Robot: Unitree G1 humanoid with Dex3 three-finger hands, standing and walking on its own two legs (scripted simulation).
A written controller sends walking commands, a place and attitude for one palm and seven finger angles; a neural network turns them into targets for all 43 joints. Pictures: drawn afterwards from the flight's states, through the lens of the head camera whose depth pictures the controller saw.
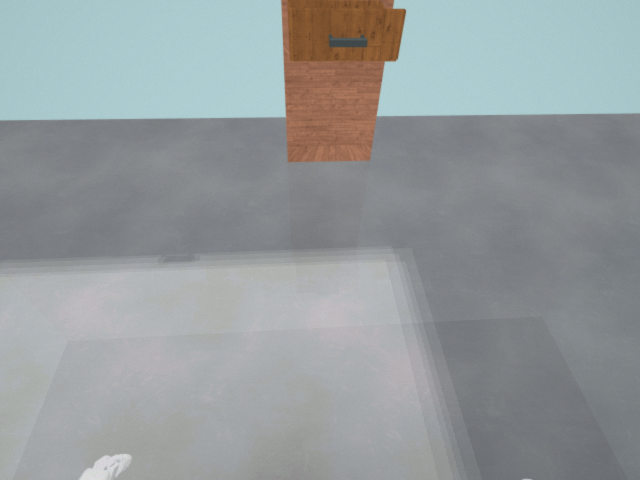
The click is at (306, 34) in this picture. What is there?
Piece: drawer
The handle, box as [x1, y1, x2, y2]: [329, 34, 367, 46]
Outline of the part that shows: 329,34 329,46 366,46 367,40 363,35 361,35 359,38 333,38 331,34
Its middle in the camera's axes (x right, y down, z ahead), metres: +0.09 -0.67 +1.31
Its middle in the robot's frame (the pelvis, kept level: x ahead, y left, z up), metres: +1.43 -0.03 -0.03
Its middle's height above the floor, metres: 0.73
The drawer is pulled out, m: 0.28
